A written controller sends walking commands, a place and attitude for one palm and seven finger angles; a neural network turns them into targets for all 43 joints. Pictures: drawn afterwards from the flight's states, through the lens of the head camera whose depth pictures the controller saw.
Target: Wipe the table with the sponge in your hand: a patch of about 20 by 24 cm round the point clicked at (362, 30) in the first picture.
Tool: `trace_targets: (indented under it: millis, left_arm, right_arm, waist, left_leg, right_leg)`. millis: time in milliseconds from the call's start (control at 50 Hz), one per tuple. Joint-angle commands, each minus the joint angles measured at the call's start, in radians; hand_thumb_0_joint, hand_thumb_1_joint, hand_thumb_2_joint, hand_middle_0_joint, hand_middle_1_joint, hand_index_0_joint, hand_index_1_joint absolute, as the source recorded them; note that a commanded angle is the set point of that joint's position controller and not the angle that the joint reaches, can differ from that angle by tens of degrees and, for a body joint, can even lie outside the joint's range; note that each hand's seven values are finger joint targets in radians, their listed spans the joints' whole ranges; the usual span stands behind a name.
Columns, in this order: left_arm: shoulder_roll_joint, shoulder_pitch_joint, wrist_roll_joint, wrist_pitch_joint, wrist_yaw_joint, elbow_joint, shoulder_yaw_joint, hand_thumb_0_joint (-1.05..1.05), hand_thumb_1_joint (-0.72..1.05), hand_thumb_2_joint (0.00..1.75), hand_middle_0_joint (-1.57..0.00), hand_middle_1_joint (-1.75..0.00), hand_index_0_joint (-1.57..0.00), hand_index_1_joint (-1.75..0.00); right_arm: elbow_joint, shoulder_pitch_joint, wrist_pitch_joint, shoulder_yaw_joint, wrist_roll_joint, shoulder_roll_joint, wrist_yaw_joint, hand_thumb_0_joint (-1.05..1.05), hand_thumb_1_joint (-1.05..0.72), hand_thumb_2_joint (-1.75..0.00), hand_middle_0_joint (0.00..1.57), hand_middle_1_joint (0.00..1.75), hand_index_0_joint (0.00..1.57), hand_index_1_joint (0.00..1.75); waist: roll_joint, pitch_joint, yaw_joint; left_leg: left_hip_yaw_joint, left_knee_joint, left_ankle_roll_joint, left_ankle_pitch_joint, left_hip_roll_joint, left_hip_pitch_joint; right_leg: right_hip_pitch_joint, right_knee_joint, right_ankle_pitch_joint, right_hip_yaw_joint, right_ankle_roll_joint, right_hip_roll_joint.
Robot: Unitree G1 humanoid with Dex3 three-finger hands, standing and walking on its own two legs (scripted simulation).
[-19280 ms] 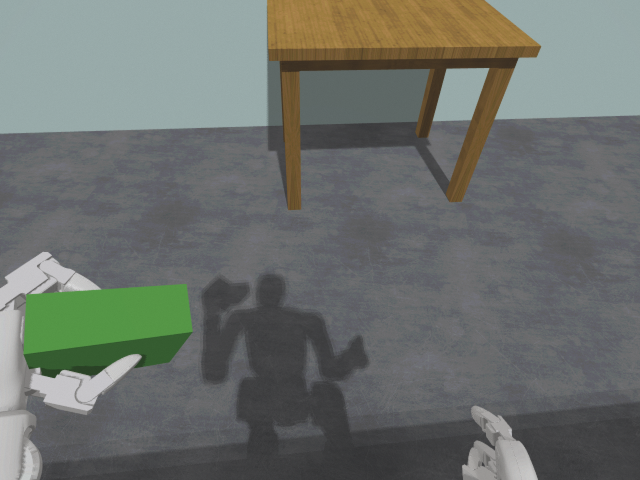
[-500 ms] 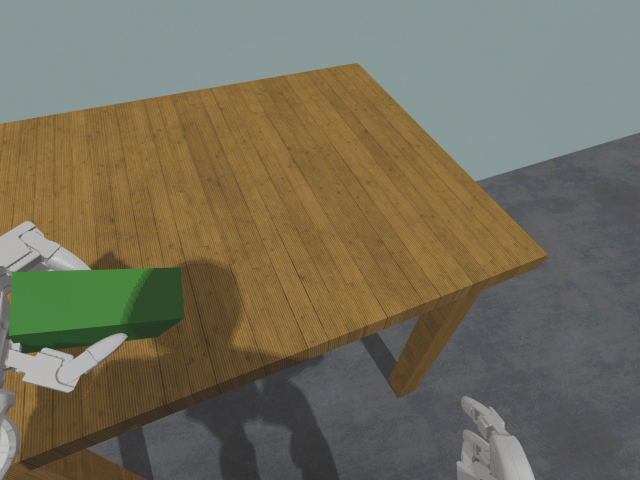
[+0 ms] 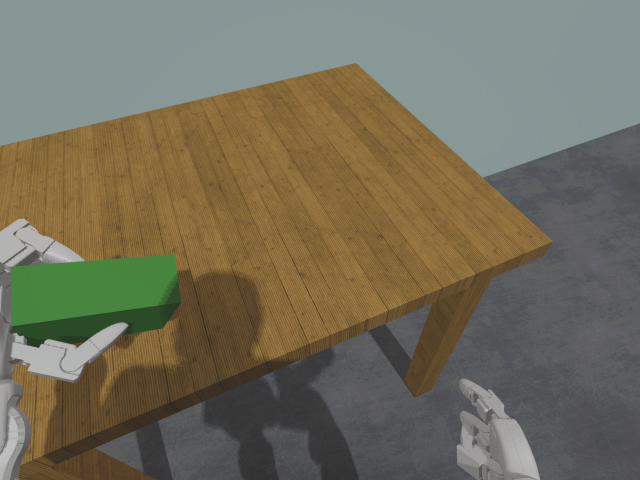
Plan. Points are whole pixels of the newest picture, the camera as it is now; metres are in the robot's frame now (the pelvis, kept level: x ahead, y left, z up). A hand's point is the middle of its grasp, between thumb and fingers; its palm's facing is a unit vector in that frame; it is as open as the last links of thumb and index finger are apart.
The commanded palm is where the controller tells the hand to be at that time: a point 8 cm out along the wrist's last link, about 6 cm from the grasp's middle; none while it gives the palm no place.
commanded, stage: come to a stop and stand still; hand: left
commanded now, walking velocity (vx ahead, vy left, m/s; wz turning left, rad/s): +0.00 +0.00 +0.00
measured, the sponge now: (124, 300) +0.25 +0.22 +0.15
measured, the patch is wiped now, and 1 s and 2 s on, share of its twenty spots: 0.00 0.00 0.00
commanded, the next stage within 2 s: look again from close up in 0.42 s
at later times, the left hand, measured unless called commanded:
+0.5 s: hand (83, 339) +0.21 +0.24 +0.15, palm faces +0.38 -0.85 -0.36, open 9.3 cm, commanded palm +0.15 +0.27 +0.18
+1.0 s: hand (46, 319) +0.22 +0.29 +0.15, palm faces +0.39 -0.85 -0.35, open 9.3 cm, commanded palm +0.17 +0.31 +0.18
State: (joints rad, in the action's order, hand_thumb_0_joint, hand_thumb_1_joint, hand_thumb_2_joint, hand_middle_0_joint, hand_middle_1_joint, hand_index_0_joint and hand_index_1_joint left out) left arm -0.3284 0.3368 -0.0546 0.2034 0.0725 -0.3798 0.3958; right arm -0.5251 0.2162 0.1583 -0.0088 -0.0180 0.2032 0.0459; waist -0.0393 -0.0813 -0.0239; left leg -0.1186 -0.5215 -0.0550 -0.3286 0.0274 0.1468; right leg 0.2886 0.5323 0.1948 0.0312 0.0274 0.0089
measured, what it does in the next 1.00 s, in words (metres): stands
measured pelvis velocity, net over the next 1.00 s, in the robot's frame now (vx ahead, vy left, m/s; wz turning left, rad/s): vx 0.01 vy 0.03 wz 0.02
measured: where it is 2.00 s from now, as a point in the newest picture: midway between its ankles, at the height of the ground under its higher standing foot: outside the picture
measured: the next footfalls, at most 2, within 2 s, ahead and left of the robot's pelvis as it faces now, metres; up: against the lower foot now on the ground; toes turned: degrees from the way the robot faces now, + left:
none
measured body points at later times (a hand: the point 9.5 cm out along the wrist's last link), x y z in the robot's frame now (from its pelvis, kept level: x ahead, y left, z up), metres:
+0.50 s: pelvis -0.01 -0.01 +0.01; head +0.00 +0.00 +0.46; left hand +0.18 +0.29 +0.17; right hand +0.16 -0.24 -0.06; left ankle -0.02 +0.07 -0.73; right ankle +0.06 -0.10 -0.73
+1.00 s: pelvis +0.01 +0.03 +0.00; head +0.04 +0.06 +0.45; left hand +0.20 +0.33 +0.17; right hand +0.20 -0.18 -0.06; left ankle -0.02 +0.07 -0.73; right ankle +0.06 -0.10 -0.73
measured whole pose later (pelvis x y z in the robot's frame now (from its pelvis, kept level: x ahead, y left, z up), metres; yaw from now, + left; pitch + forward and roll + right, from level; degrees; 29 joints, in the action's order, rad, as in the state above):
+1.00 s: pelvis +0.01 +0.03 +0.00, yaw +1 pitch -2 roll -1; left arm -0.35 0.41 -0.03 0.18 0.09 -0.46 0.34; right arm -0.56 0.19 0.14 -0.02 -0.01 0.17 -0.01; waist 0.06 -0.10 -0.05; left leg -0.11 -0.44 -0.09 -0.30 0.07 0.10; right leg 0.25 0.47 0.18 0.02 0.00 -0.02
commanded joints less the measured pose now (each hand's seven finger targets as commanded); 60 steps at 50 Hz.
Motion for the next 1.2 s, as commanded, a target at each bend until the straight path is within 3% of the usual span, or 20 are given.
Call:
trace_targets:
  millis: [0,20,80,100,120,160,200,320,360,440,500,520,580,680,780,920,1000,1060,1120,1180]
  left_arm:
    - [-0.271,0.010,-0.008,0.048,0.033,-0.199,0.152,0.00,0.10,1.30,-1.20,-1.60,-1.20,-1.60]
    - [-0.244,0.004,-0.019,0.052,0.032,-0.167,0.145,0.00,0.10,1.30,-1.20,-1.60,-1.20,-1.60]
    - [-0.270,-0.067,-0.014,0.075,0.037,-0.264,0.160,0.00,0.10,1.30,-1.20,-1.60,-1.20,-1.60]
    - [-0.319,-0.101,-0.006,0.082,0.045,-0.326,0.185,0.00,0.10,1.30,-1.20,-1.60,-1.20,-1.60]
    - [-0.259,-0.102,-0.007,0.092,0.043,-0.331,0.136,0.00,0.10,1.30,-1.20,-1.60,-1.20,-1.60]
    - [-0.242,-0.113,0.006,0.103,0.044,-0.354,0.107,0.00,0.10,1.30,-1.20,-1.60,-1.20,-1.60]
    - [-0.213,-0.113,0.016,0.103,0.046,-0.357,0.072,0.00,0.10,1.30,-1.20,-1.60,-1.20,-1.60]
    - [-0.138,0.014,0.021,0.071,0.038,-0.134,0.016,0.00,0.10,1.30,-1.20,-1.60,-1.20,-1.60]
    - [-0.159,0.009,0.019,0.069,0.034,-0.120,0.028,0.00,0.10,1.30,-1.20,-1.60,-1.20,-1.60]
    - [-0.186,-0.046,0.021,0.076,0.033,-0.182,0.042,0.00,0.10,1.30,-1.20,-1.60,-1.20,-1.60]
    - [-0.245,-0.104,0.027,0.094,0.042,-0.310,0.086,0.00,0.10,1.30,-1.20,-1.60,-1.20,-1.60]
    - [-0.214,-0.102,0.024,0.099,0.040,-0.321,0.060,0.00,0.10,1.30,-1.20,-1.60,-1.20,-1.60]
    - [-0.228,-0.065,0.019,0.103,0.046,-0.374,0.074,0.00,0.10,1.30,-1.20,-1.60,-1.20,-1.60]
    - [-0.197,0.015,0.011,0.095,0.042,-0.313,0.073,0.00,0.10,1.30,-1.20,-1.60,-1.20,-1.60]
    - [-0.167,0.038,0.005,0.072,0.027,-0.236,0.055,0.00,0.10,1.30,-1.20,-1.60,-1.20,-1.60]
    - [-0.178,-0.067,0.009,0.071,0.032,-0.368,0.028,0.00,0.10,1.30,-1.20,-1.60,-1.20,-1.60]
    - [-0.226,-0.075,0.016,0.065,0.043,-0.418,0.074,0.00,0.10,1.30,-1.20,-1.60,-1.20,-1.60]
    - [-0.200,-0.051,0.012,0.064,0.037,-0.372,0.065,0.00,0.10,1.30,-1.20,-1.60,-1.20,-1.60]
    - [-0.168,0.007,0.001,0.056,0.035,-0.307,0.056,0.00,0.10,1.30,-1.20,-1.60,-1.20,-1.60]
    - [-0.172,0.049,-0.009,0.049,0.035,-0.275,0.069,0.00,0.10,1.30,-1.20,-1.60,-1.20,-1.60]
  right_arm:
    - [0.136,-0.086,0.025,0.048,-0.012,0.127,-0.050,0.00,-0.90,-0.90,0.20,0.30,0.20,0.30]
    - [0.139,-0.083,0.019,0.042,-0.007,0.112,-0.064,0.00,-0.90,-0.90,0.20,0.30,0.20,0.30]
    - [0.138,-0.099,0.024,0.031,0.004,0.096,-0.090,0.00,-0.90,-0.90,0.20,0.30,0.20,0.30]
    - [0.132,-0.117,0.026,0.029,0.007,0.106,-0.096,0.00,-0.90,-0.90,0.20,0.30,0.20,0.30]
    - [0.132,-0.111,0.031,0.022,0.012,0.097,-0.097,0.00,-0.90,-0.90,0.20,0.30,0.20,0.30]
    - [0.127,-0.095,0.054,0.023,0.010,0.105,-0.093,0.00,-0.90,-0.90,0.20,0.30,0.20,0.30]
    - [0.121,-0.091,0.076,0.024,0.004,0.107,-0.090,0.00,-0.90,-0.90,0.20,0.30,0.20,0.30]
    - [0.089,-0.023,0.076,0.037,0.006,0.128,-0.079,0.00,-0.90,-0.90,0.20,0.30,0.20,0.30]
    - [0.092,-0.025,0.070,0.043,0.001,0.135,-0.077,0.00,-0.90,-0.90,0.20,0.30,0.20,0.30]
    - [0.102,-0.049,0.061,0.039,0.002,0.130,-0.079,0.00,-0.90,-0.90,0.20,0.30,0.20,0.30]
    - [0.104,-0.079,0.072,0.033,0.006,0.128,-0.078,0.00,-0.90,-0.90,0.20,0.30,0.20,0.30]
    - [0.107,-0.069,0.075,0.031,0.011,0.121,-0.079,0.00,-0.90,-0.90,0.20,0.30,0.20,0.30]
    - [0.117,-0.064,0.090,0.038,0.010,0.120,-0.072,0.00,-0.90,-0.90,0.20,0.30,0.20,0.30]
    - [0.105,-0.051,0.078,0.047,0.009,0.125,-0.065,0.00,-0.90,-0.90,0.20,0.30,0.20,0.30]
    - [0.103,-0.051,0.044,0.053,0.003,0.129,-0.067,0.00,-0.90,-0.90,0.20,0.30,0.20,0.30]
    - [0.114,-0.091,0.025,0.039,0.012,0.118,-0.072,0.00,-0.90,-0.90,0.20,0.30,0.20,0.30]
    - [0.123,-0.105,0.031,0.046,0.009,0.110,-0.065,0.00,-0.90,-0.90,0.20,0.30,0.20,0.30]
    - [0.124,-0.078,0.021,0.057,0.015,0.118,-0.056,0.00,-0.90,-0.90,0.20,0.30,0.20,0.30]
    - [0.124,-0.087,0.008,0.043,0.011,0.119,-0.054,0.00,-0.90,-0.90,0.20,0.30,0.20,0.30]
    - [0.131,-0.075,0.003,0.058,0.001,0.124,-0.062,0.00,-0.90,-0.90,0.20,0.30,0.20,0.30]
  waist:
    - [0.286,0.170,-0.001]
    - [0.328,0.159,0.004]
    - [0.106,0.118,0.004]
    - [-0.015,0.110,-0.001]
    - [-0.078,0.122,0.003]
    - [-0.143,0.139,-0.008]
    - [-0.120,0.148,-0.009]
    - [0.106,0.126,0.000]
    - [0.125,0.083,0.000]
    - [0.071,0.097,0.000]
    - [-0.046,0.134,-0.007]
    - [-0.055,0.157,-0.004]
    - [-0.058,0.207,-0.012]
    - [-0.029,0.203,-0.003]
    - [0.017,0.173,0.004]
    - [-0.108,0.161,0.001]
    - [-0.133,0.166,-0.007]
    - [-0.113,0.162,-0.004]
    - [-0.044,0.175,0.002]
    - [0.021,0.181,0.010]
  left_leg:
    - [0.109,0.048,0.056,0.131,-0.091,0.095]
    - [0.115,0.032,0.046,0.048,-0.064,0.092]
    - [0.112,0.061,0.021,-0.059,-0.045,0.032]
    - [0.108,0.094,0.016,-0.062,-0.056,0.008]
    - [0.120,0.135,0.007,-0.094,-0.070,0.051]
    - [0.123,0.177,-0.004,-0.145,-0.087,0.123]
    - [0.117,0.181,-0.002,-0.137,-0.089,0.116]
    - [0.112,0.129,0.014,-0.057,-0.072,0.088]
    - [0.119,0.122,0.014,-0.054,-0.074,0.096]
    - [0.127,0.156,0.010,0.001,-0.086,0.094]
    - [0.134,0.193,0.013,0.054,-0.096,0.086]
    - [0.142,0.195,0.011,0.097,-0.103,0.095]
    - [0.148,0.165,0.023,0.225,-0.113,0.081]
    - [0.158,0.152,0.064,0.355,-0.125,0.055]
    - [0.158,0.162,0.098,0.438,-0.144,0.044]
    - [0.170,0.210,0.128,0.591,-0.171,-0.022]
    - [0.168,0.184,0.147,0.799,-0.208,-0.133]
    - [0.169,0.142,0.153,0.845,-0.217,-0.114]
    - [0.148,0.116,0.148,0.680,-0.169,-0.028]
    - [0.145,0.103,0.129,0.418,-0.123,0.054]
  right_leg:
    - [-0.151,-0.139,-0.221,-0.145,0.028,-0.116]
    - [-0.102,-0.197,-0.052,-0.172,0.035,-0.146]
    - [0.028,-0.316,0.292,-0.258,0.037,-0.163]
    - [0.053,-0.310,0.305,-0.252,0.031,-0.141]
    - [-0.007,-0.279,0.300,-0.210,0.020,-0.123]
    - [-0.108,-0.231,0.242,-0.177,-0.002,-0.085]
    - [-0.129,-0.223,0.207,-0.160,-0.007,-0.073]
    - [-0.079,-0.307,0.240,-0.183,-0.010,-0.094]
    - [-0.036,-0.329,0.266,-0.201,-0.009,-0.099]
    - [-0.070,-0.297,0.188,-0.176,-0.012,-0.085]
    - [-0.137,-0.236,0.056,-0.149,-0.008,-0.070]
    - [-0.183,-0.201,-0.011,-0.127,-0.007,-0.068]
    - [-0.261,-0.138,-0.220,-0.110,-0.002,-0.072]
    - [-0.250,-0.102,-0.322,-0.085,0.006,-0.071]
    - [-0.220,-0.090,-0.320,-0.062,0.002,-0.064]
    - [-0.140,-0.021,-0.096,-0.007,-0.010,-0.036]
    - [-0.069,0.002,-0.021,0.011,-0.005,-0.023]
    - [-0.116,-0.049,-0.066,0.022,0.008,-0.028]
    - [-0.223,-0.117,-0.214,0.012,0.018,-0.036]
    - [-0.277,-0.125,-0.392,-0.075,0.041,-0.083]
